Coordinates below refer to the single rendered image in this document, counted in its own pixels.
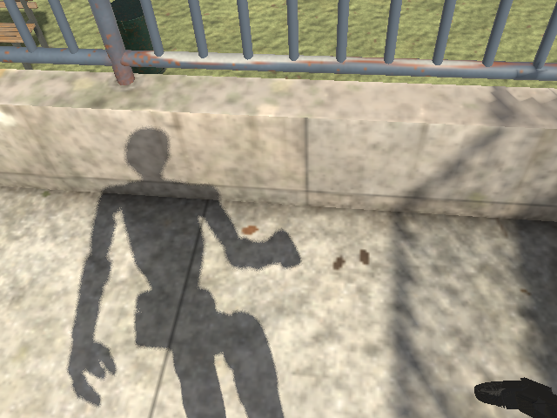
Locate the right robot hand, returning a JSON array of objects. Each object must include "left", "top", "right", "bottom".
[{"left": 474, "top": 377, "right": 557, "bottom": 418}]

